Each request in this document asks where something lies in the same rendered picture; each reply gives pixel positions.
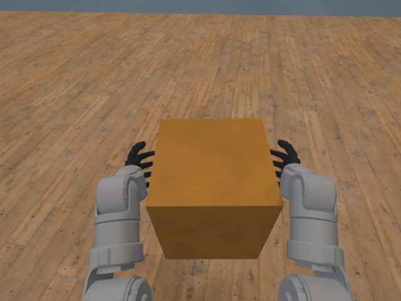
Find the right robot hand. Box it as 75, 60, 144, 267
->
270, 139, 300, 184

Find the left robot hand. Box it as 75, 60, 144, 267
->
125, 141, 155, 188

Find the carton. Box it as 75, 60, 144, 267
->
145, 118, 284, 259

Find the left robot forearm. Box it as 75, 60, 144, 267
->
81, 165, 148, 301

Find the right robot forearm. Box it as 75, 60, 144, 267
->
279, 163, 353, 301

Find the robot left upper arm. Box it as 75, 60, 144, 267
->
83, 276, 152, 301

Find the robot right upper arm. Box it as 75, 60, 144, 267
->
278, 273, 352, 301

